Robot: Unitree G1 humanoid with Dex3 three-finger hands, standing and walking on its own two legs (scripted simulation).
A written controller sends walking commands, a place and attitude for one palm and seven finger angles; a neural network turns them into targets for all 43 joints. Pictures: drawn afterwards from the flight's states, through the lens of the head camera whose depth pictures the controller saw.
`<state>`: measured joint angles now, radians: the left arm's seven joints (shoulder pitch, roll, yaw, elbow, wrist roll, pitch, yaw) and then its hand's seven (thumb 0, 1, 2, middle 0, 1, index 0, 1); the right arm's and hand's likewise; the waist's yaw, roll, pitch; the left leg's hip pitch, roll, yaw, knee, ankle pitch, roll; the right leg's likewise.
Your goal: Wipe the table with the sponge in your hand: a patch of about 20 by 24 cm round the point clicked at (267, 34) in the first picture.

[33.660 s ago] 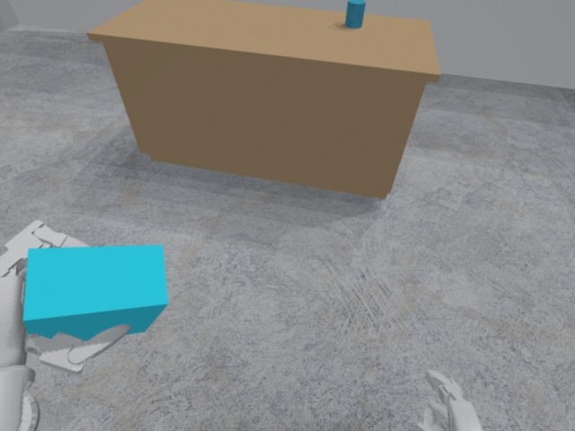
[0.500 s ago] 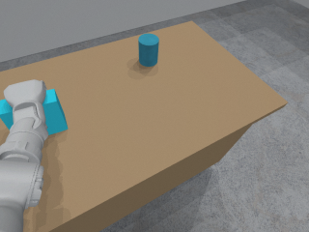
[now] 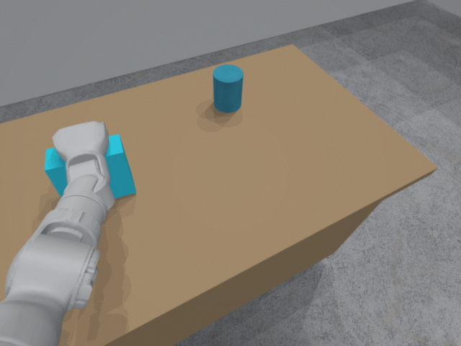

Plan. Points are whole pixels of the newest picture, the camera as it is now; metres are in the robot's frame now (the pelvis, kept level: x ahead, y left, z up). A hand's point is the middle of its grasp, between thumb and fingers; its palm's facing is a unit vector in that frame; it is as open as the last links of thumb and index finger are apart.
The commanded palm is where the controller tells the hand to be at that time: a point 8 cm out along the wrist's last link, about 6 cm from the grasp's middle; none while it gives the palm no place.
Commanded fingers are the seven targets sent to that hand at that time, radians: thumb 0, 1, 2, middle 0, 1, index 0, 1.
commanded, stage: wipe back along the middle lane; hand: left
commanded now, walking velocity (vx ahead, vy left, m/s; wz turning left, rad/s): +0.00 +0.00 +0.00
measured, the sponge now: (97, 178) +0.43 +0.28 +0.00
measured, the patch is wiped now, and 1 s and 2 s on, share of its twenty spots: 0.35 0.50 0.65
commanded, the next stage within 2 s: slide across to the third lane in 1.88 s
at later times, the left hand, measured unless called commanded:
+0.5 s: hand (104, 175) +0.41 +0.25 +0.03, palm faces -0.07 -0.01 -1.00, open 10.3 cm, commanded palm +0.38 +0.22 +0.06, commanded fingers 0.00 0.10 1.30 -1.20 -1.60 -1.20 -1.60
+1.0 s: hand (112, 192) +0.38 +0.22 +0.03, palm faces -0.04 -0.02 -1.00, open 10.3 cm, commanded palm +0.33 +0.19 +0.06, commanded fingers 0.00 0.10 1.30 -1.20 -1.60 -1.20 -1.60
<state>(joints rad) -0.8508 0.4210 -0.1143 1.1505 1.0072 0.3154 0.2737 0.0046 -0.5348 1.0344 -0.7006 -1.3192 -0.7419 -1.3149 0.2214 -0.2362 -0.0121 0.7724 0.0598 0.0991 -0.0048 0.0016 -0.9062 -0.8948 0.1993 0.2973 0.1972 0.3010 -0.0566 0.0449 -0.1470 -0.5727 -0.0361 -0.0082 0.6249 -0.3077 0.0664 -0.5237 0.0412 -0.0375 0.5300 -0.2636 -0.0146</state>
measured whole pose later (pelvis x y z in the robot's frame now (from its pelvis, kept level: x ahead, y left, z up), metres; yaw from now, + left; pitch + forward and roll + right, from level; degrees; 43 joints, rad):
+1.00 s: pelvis +0.00 -0.01 +0.01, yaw +0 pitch +9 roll -1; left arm -0.54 0.25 -0.27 0.78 0.97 0.52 0.31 0.00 -0.51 1.03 -0.67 -1.34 -0.71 -1.33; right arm 0.13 -0.24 0.00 0.71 0.08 0.20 -0.01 0.00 -0.91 -0.90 0.20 0.30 0.20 0.30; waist 0.02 0.04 -0.16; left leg -0.42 -0.04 0.00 0.56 -0.30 0.06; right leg -0.39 0.04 -0.03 0.50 -0.27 -0.03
